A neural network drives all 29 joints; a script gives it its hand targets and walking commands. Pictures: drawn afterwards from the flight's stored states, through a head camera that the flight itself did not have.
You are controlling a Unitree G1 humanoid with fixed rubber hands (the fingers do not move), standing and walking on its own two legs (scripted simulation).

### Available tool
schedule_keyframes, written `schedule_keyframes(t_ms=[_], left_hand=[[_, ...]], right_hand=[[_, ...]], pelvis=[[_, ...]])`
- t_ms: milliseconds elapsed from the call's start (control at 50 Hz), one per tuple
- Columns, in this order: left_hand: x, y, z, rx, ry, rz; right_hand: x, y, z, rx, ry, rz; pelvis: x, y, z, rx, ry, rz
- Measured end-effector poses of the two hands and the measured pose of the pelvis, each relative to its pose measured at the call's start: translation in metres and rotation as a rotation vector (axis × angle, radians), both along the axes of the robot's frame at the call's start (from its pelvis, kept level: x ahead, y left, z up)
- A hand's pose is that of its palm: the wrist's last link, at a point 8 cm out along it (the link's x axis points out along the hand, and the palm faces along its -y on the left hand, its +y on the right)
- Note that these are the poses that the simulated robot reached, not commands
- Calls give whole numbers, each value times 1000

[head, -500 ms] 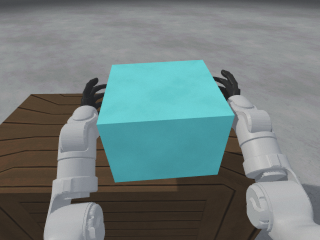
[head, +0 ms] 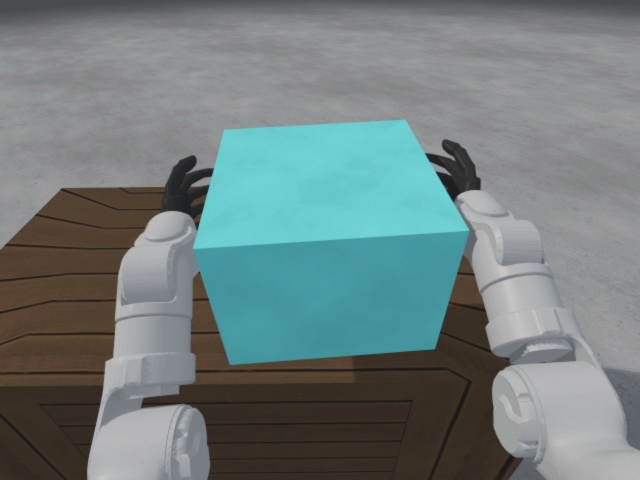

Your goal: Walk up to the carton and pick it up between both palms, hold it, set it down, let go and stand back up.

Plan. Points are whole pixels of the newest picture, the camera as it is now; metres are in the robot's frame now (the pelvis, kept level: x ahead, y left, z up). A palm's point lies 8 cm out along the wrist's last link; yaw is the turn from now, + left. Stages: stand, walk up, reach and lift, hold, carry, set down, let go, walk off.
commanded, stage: hold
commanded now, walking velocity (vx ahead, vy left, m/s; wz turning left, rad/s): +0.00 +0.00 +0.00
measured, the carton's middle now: (323, 233) +0.38 +0.02 +0.18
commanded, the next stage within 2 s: none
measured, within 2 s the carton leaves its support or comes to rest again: neither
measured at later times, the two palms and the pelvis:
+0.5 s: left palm (180, 221) +0.36 +0.18 +0.22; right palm (461, 201) +0.38 -0.15 +0.22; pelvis +0.00 +0.00 +0.00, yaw +0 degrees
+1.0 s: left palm (180, 220) +0.36 +0.18 +0.22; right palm (461, 201) +0.38 -0.15 +0.22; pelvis +0.00 +0.00 +0.00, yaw +0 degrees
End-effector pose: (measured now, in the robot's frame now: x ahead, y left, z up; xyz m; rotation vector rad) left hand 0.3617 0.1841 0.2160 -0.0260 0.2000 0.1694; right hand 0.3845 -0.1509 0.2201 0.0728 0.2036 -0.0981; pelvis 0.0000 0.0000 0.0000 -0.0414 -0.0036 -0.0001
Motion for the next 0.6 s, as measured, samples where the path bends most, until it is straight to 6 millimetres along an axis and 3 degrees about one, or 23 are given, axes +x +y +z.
schedule_keyframes(t_ms=[600], left_hand=[[0,0,0,1,0,-1]], right_hand=[[0,0,0,0,1,0]], pelvis=[[0,0,0,0,0,0]])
